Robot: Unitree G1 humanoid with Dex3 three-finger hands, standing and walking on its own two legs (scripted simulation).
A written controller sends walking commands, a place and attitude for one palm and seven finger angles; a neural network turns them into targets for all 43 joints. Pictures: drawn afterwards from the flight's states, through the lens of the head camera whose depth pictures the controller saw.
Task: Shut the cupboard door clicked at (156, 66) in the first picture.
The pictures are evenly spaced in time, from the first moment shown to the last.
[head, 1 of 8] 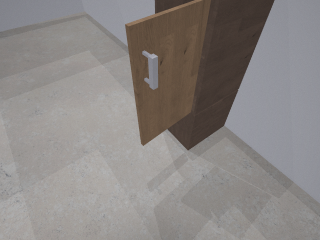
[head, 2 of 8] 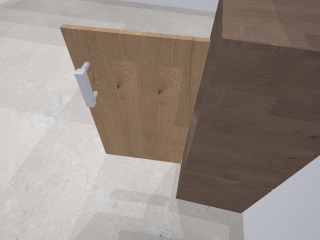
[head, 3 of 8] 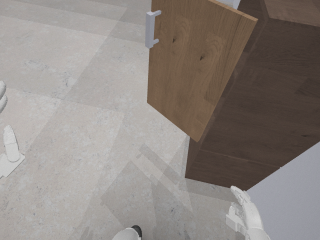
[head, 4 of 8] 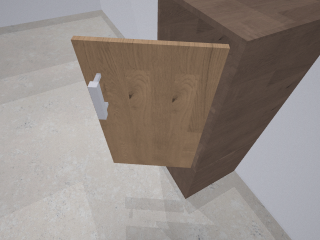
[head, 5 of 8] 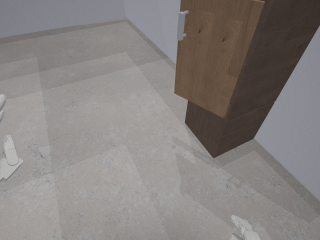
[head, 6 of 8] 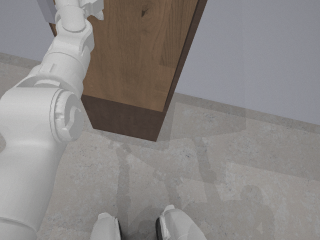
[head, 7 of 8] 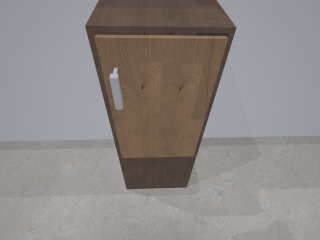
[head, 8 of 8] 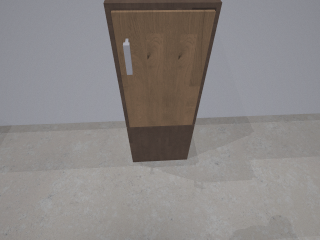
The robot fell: no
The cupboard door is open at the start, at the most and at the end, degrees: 95 95 0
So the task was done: yes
